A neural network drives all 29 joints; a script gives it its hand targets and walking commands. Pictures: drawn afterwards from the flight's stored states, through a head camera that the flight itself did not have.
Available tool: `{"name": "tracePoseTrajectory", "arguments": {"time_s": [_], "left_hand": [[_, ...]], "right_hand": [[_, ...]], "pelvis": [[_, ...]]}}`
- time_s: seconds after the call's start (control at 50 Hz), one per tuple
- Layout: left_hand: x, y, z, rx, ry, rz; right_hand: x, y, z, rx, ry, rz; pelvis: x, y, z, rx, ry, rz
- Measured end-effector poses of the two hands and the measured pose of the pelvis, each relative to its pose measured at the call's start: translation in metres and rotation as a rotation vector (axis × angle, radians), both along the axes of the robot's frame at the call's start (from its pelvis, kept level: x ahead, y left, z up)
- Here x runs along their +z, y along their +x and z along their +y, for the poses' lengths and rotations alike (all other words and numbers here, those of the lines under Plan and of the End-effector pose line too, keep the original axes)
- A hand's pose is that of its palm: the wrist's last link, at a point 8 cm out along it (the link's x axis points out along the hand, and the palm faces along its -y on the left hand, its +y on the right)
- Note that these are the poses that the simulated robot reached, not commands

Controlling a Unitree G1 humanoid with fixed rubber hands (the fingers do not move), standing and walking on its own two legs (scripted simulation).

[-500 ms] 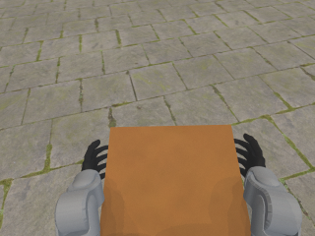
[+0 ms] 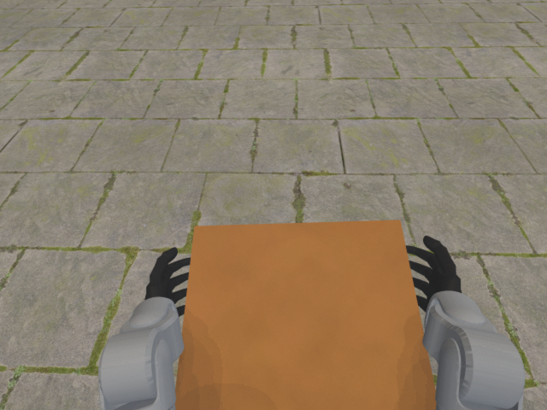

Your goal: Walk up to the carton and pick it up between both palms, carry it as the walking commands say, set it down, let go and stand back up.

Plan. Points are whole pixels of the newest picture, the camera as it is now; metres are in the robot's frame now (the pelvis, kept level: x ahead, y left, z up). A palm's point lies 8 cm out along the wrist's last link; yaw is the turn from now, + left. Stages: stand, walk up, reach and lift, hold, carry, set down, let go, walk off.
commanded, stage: carry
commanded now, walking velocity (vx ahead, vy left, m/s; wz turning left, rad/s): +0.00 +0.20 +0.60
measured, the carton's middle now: (298, 329) +0.24 -0.01 +0.00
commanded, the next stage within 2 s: none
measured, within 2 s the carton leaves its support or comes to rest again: neither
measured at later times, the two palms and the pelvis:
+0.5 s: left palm out of the picture +0.15 +0.36 +0.10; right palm (272, 309) +0.23 +0.03 +0.10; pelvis -0.06 +0.15 +0.01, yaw +14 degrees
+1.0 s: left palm out of the picture +0.01 +0.54 +0.09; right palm (88, 358) +0.18 +0.24 +0.08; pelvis -0.13 +0.28 +0.01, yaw +29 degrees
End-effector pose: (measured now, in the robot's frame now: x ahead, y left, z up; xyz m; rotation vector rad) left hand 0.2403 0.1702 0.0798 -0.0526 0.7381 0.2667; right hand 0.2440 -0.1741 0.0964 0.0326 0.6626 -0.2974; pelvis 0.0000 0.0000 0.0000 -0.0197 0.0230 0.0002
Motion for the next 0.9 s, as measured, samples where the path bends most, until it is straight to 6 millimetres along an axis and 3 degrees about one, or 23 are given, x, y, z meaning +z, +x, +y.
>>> {"name": "tracePoseTrajectory", "arguments": {"time_s": [0.1, 0.26, 0.38, 0.48, 0.58, 0.68, 0.78, 0.9], "left_hand": [[0.006, -0.012, 0.042, 0.055, 0.01, -0.025], [0.009, -0.035, 0.088, 0.089, 0.074, 0.006], [0.023, -0.063, 0.132, 0.163, 0.069, 0.01], [0.027, -0.087, 0.182, 0.219, 0.067, -0.022], [0.01, -0.12, 0.248, 0.286, 0.036, -0.043], [0.001, -0.159, 0.293, 0.374, 0.004, 0.0], [0.005, -0.181, 0.324, 0.428, 0.035, -0.016], [0.006, -0.206, 0.347, 0.458, 0.089, 0.028]], "right_hand": [[0.0, 0.005, 0.043, 0.056, 0.006, -0.022], [-0.018, -0.005, 0.089, 0.089, 0.072, 0.007], [-0.002, -0.007, 0.137, 0.161, 0.064, 0.012], [0.005, -0.013, 0.191, 0.217, 0.057, -0.019], [-0.002, -0.025, 0.262, 0.282, 0.029, -0.04], [0.0, -0.034, 0.318, 0.371, 0.004, 0.005], [-0.007, -0.04, 0.355, 0.426, 0.029, -0.011], [-0.026, -0.055, 0.384, 0.454, 0.087, 0.032]], "pelvis": [[-0.001, -0.006, 0.031, 0.051, 0.007, 0.002], [0.0, -0.025, 0.071, 0.098, 0.021, 0.033], [0.015, -0.039, 0.1, 0.173, 0.048, 0.057], [0.013, -0.054, 0.137, 0.228, 0.046, 0.059], [-0.004, -0.07, 0.188, 0.295, 0.029, 0.021], [0.001, -0.082, 0.217, 0.373, 0.003, 0.004], [-0.004, -0.096, 0.24, 0.421, 0.017, 0.02], [-0.005, -0.115, 0.26, 0.464, 0.014, 0.04]]}}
